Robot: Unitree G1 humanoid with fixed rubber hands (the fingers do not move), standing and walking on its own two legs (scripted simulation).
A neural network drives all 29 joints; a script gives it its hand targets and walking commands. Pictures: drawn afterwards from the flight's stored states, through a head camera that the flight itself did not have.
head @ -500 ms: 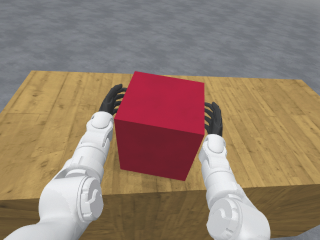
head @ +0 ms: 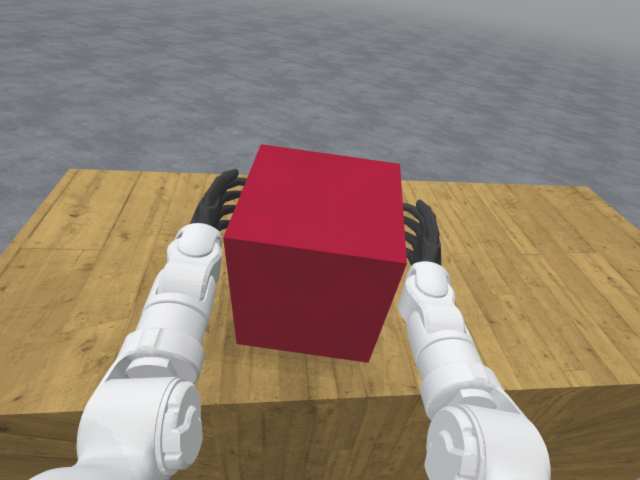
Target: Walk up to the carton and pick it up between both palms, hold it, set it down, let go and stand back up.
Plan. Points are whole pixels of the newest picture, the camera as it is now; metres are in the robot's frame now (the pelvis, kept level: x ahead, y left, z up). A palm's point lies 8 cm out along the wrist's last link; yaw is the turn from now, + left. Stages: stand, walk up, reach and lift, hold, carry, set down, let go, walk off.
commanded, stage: reach and lift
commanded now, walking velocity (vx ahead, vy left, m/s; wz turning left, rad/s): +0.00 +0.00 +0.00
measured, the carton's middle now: (316, 256) +0.41 +0.01 +0.11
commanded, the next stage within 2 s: hold in 1.64 s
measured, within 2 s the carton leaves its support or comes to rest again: neither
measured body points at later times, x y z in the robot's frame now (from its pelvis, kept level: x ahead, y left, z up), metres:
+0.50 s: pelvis -0.01 +0.00 +0.00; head -0.09 +0.02 +0.44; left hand +0.38 +0.15 +0.23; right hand +0.38 -0.14 +0.21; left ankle +0.01 +0.11 -0.75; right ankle +0.01 -0.13 -0.75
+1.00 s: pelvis -0.02 -0.01 +0.00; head -0.10 +0.02 +0.44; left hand +0.36 +0.17 +0.22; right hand +0.36 -0.12 +0.20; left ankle +0.01 +0.11 -0.75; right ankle +0.01 -0.13 -0.75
